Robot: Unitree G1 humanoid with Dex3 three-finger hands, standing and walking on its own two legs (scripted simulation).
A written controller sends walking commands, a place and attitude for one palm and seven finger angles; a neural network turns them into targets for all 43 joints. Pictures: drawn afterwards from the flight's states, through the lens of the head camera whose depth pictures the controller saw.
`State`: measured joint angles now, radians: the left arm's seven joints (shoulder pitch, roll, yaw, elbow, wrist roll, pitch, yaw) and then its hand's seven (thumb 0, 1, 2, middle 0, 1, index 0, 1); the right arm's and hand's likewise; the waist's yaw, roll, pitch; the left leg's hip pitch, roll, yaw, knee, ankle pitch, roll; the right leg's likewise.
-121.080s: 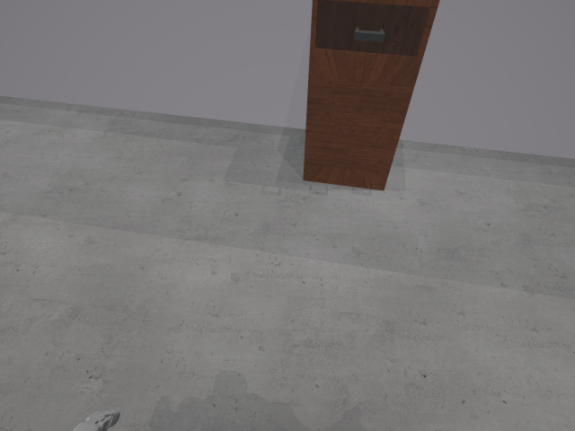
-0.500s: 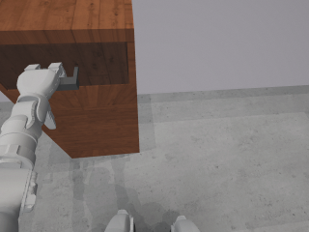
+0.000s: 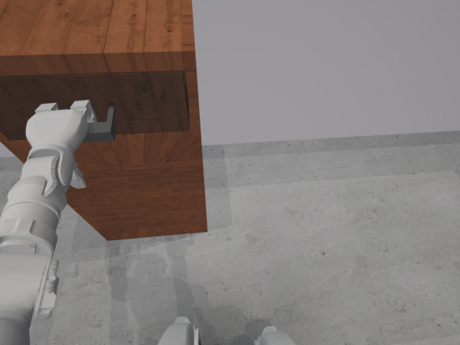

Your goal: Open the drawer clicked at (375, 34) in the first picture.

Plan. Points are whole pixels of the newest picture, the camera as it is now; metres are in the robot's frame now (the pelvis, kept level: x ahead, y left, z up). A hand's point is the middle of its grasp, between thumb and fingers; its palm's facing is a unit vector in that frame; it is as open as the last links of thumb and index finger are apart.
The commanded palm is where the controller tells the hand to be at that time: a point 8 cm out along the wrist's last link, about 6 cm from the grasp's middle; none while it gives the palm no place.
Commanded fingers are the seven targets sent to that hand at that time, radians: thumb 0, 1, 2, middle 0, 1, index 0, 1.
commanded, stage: close the thumb around the handle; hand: left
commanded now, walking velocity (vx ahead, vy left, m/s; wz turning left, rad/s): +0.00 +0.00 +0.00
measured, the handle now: (86, 123) +0.50 +0.27 +0.05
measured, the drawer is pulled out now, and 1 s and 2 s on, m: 0.00 0.03 0.15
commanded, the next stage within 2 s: pull the drawer open in 0.48 s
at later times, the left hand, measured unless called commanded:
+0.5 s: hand (73, 150) +0.46 +0.29 +0.02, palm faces -0.10 -0.01 -0.99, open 5.7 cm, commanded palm +0.46 +0.27 +0.08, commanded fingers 0.00 0.90 0.90 -0.40 -1.35 -0.40 -1.35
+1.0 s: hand (70, 162) +0.43 +0.29 +0.02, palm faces -0.08 -0.03 -1.00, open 5.6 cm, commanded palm +0.40 +0.27 +0.08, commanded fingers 0.00 0.90 0.90 -0.40 -1.35 -0.40 -1.35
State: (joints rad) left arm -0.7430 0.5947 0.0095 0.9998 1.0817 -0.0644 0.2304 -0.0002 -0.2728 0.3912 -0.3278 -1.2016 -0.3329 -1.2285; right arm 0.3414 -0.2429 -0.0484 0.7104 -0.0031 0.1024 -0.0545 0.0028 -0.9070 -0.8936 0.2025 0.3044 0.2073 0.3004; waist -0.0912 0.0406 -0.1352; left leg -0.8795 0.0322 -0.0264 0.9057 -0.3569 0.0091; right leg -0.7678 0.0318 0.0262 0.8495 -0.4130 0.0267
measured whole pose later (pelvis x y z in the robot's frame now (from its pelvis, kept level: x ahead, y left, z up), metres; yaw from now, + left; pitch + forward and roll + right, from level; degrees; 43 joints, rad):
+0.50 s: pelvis +0.01 -0.01 +0.00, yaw +1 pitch +20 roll -3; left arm -0.73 0.61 0.03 0.99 1.07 -0.11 0.23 0.00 0.70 0.82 -0.37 -1.33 -0.41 -1.33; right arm 0.32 -0.25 -0.05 0.71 0.00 0.11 -0.06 0.00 -0.91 -0.89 0.20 0.30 0.21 0.30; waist -0.08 0.04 -0.14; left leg -0.90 0.04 -0.04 0.92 -0.37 -0.01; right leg -0.79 0.04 0.01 0.88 -0.44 0.01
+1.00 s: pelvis +0.02 +0.00 +0.00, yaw -1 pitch +17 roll -2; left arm -0.50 0.55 0.07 0.80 1.05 -0.08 0.25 0.00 0.69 0.83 -0.39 -1.33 -0.42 -1.35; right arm 0.32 -0.24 -0.06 0.70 0.01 0.14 -0.05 0.00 -0.91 -0.89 0.20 0.30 0.21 0.30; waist -0.06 0.05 -0.15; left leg -0.80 0.04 0.00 0.89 -0.39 0.01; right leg -0.70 0.03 0.05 0.83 -0.44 0.03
